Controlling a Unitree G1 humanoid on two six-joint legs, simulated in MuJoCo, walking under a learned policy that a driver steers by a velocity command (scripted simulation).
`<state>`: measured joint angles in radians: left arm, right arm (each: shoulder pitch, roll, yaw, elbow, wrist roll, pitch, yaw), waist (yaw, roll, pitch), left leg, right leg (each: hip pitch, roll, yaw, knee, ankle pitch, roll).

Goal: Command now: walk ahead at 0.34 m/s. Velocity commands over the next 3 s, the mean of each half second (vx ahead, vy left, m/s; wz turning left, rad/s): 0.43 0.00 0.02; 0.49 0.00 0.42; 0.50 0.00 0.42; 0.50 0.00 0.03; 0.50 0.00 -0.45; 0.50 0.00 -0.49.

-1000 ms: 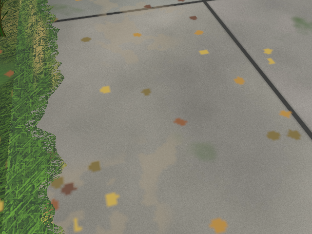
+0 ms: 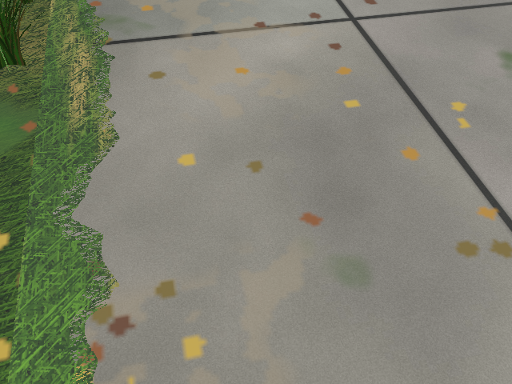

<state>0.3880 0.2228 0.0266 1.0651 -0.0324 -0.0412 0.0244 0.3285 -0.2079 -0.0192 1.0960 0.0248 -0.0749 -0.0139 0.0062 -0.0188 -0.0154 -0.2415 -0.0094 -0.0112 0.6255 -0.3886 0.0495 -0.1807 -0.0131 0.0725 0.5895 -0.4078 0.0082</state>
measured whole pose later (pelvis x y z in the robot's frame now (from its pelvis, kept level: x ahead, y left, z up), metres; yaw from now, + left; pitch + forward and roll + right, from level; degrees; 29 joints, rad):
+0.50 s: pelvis +0.24 -0.05 +0.00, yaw +1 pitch +1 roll +0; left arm 0.07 0.25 0.04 0.87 -0.01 -0.11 -0.04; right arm 0.42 -0.24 -0.02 1.02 0.04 -0.09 -0.01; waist -0.03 0.02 0.04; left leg -0.24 0.01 -0.07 1.15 -0.42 0.03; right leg -0.42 0.02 -0.07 0.58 -0.16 -0.05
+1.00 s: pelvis +0.52 +0.02 -0.01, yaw +16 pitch +2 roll -1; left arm 0.32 0.27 0.05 0.98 0.00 -0.05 0.02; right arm 0.08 -0.25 -0.07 0.74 0.03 -0.06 0.05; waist 0.02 0.00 0.05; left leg -0.53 -0.03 0.08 0.64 -0.15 0.12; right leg -0.02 -0.08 -0.20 0.77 -0.46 0.02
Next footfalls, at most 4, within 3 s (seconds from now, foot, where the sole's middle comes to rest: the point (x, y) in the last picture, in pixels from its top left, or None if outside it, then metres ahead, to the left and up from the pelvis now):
0.40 right None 0.36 -0.14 -0.76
0.96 left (217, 344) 0.65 0.13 -0.76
1.46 right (245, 241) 1.00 0.06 -0.76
2.00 left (144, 206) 1.14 0.41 -0.76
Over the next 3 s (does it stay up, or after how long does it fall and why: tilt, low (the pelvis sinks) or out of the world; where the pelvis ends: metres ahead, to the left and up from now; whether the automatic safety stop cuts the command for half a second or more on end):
stays up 1.56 0.35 0.01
